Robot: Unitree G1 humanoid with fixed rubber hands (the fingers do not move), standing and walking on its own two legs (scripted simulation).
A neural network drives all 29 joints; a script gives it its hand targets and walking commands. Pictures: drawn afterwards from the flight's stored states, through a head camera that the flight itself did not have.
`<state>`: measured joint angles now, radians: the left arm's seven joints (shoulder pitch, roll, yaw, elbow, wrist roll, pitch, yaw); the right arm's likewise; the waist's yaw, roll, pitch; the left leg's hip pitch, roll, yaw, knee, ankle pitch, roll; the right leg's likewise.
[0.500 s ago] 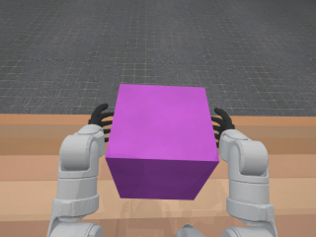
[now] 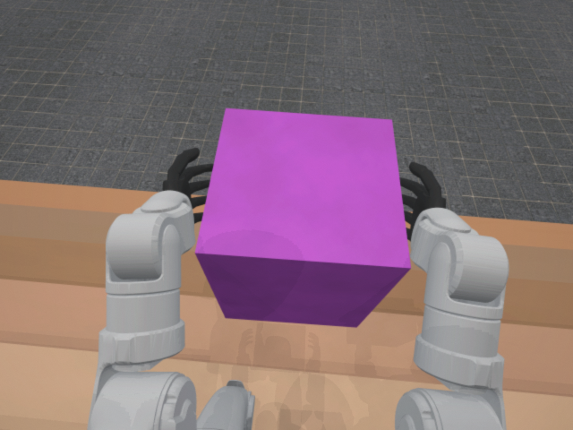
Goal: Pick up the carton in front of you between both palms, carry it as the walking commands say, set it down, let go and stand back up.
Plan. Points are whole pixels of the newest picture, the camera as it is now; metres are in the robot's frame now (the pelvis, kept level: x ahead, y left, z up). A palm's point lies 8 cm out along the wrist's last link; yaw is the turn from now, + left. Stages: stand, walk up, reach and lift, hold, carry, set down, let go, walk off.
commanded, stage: carry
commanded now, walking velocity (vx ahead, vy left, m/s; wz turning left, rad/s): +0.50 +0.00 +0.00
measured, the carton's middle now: (298, 230) +0.39 +0.02 +0.04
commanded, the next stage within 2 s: none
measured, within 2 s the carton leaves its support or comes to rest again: neither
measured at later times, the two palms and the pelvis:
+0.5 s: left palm (226, 152) +0.70 +0.20 -0.13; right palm (354, 167) +0.68 -0.09 -0.13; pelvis +0.33 +0.08 -0.20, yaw +0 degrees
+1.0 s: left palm (222, 105) +1.06 +0.30 -0.29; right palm (312, 112) +1.08 +0.00 -0.31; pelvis +0.73 +0.12 -0.40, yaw +0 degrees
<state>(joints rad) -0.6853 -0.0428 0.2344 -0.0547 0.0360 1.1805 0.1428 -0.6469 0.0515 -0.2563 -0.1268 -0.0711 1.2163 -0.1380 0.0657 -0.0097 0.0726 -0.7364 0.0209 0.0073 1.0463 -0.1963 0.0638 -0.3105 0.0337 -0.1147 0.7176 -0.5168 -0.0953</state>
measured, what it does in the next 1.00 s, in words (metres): goes down: left foot 0.15 m lower, then right foot 0.15 m lower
